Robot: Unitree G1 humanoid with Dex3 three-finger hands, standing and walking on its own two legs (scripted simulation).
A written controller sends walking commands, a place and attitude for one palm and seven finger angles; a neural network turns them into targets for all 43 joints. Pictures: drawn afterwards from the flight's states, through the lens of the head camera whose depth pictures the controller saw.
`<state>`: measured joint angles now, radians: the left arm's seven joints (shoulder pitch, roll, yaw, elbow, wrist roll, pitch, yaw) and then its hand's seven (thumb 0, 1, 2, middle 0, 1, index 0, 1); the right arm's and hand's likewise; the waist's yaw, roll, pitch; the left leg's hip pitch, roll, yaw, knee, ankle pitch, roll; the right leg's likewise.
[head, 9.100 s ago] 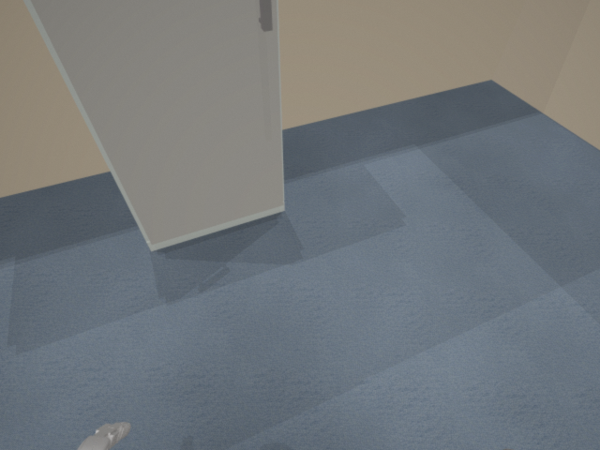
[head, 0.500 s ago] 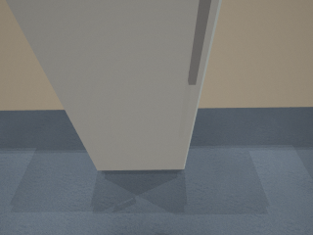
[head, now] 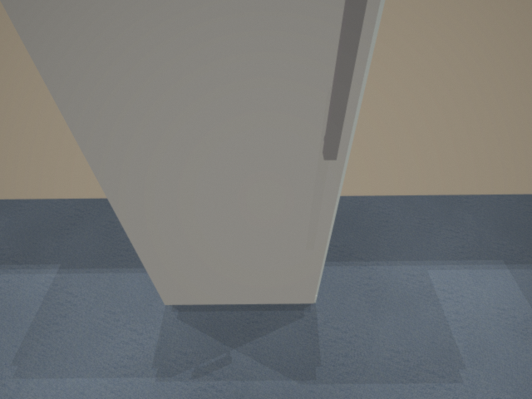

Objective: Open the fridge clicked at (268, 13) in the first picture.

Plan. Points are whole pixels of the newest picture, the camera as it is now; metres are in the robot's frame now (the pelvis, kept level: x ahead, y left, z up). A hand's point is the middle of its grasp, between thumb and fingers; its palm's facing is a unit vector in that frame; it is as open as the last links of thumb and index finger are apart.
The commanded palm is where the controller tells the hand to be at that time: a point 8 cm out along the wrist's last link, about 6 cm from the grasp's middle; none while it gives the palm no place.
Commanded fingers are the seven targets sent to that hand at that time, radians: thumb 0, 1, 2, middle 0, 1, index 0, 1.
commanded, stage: shuffle to correct the standing spot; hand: right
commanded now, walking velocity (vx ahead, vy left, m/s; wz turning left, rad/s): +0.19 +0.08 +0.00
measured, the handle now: (342, 59) +0.56 -0.09 +0.26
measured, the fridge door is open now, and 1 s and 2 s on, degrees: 0 0 0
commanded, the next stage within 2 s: come to a stop and stand still in 0.20 s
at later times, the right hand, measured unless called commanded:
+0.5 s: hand out of the picture +0.14 -0.16 -0.18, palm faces +0.07 +0.97 -0.25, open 7.3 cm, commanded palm none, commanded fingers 0.00 -0.90 -0.90 0.20 0.30 0.20 0.30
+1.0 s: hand out of the picture +0.09 -0.16 -0.18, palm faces +0.11 +0.98 -0.18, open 7.4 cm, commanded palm none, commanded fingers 0.00 -0.90 -0.90 0.20 0.30 0.20 0.30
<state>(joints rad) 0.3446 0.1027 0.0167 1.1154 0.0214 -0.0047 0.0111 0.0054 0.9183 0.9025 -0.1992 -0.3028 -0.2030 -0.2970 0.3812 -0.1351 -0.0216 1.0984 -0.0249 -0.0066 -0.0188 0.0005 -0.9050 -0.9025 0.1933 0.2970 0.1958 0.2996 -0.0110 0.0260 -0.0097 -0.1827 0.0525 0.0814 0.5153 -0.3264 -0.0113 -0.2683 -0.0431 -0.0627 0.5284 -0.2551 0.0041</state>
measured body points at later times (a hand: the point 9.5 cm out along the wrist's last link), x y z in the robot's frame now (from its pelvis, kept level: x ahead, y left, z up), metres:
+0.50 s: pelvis +0.10 +0.04 -0.01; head +0.14 +0.05 +0.44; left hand +0.03 +0.24 -0.17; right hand +0.14 -0.21 -0.16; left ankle +0.12 +0.14 -0.74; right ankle +0.02 -0.11 -0.72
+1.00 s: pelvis +0.08 +0.01 +0.00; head +0.10 +0.00 +0.45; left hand +0.20 +0.22 -0.14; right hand +0.09 -0.21 -0.16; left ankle +0.05 +0.15 -0.72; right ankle +0.12 -0.07 -0.74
